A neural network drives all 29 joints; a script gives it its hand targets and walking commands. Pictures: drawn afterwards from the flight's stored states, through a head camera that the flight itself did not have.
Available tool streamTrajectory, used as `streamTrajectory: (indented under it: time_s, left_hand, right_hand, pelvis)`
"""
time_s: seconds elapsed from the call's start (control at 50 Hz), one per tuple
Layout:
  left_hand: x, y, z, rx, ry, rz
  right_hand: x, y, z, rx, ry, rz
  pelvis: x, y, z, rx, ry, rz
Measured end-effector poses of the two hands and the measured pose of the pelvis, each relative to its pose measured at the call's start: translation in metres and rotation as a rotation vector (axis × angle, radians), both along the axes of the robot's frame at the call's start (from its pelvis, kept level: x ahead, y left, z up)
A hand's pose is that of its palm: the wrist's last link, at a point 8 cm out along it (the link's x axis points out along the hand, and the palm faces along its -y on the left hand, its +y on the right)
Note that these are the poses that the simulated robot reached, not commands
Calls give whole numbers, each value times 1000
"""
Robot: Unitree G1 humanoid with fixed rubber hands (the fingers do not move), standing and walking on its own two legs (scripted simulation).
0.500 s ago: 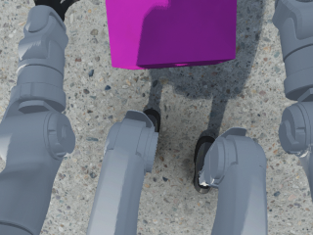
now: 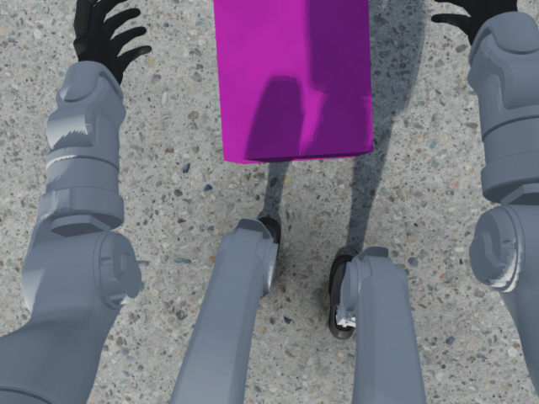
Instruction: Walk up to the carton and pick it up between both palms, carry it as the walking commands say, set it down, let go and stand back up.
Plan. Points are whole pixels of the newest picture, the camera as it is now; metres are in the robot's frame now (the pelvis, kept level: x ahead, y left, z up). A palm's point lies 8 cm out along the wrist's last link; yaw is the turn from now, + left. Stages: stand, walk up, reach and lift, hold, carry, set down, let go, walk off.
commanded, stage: set down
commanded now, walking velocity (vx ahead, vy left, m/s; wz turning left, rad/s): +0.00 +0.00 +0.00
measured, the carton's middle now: (293, 87) +0.56 +0.10 -0.41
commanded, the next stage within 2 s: let go in 0.56 s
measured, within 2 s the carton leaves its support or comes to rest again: neither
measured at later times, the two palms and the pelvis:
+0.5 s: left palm out of the picture +0.47 +0.31 +0.05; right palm out of the picture +0.58 -0.12 +0.05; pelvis +0.03 +0.00 +0.13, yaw +0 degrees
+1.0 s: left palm out of the picture +0.37 +0.30 +0.11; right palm out of the picture +0.44 -0.16 +0.10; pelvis +0.07 +0.02 +0.21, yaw +0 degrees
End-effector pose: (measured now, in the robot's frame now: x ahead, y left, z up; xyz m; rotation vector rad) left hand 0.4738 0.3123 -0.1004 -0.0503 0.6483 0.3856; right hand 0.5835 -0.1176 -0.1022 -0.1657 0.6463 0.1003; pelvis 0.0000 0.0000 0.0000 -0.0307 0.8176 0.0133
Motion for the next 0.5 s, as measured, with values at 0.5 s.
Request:
streamTrajectory:
  time_s: [0.5]
  left_hand:
    - [-6, 2, 146, -4, -1, -19]
  right_hand:
    - [-1, -6, 150, 6, 4, 12]
  pelvis:
    - [25, 5, 134, 3, -41, -4]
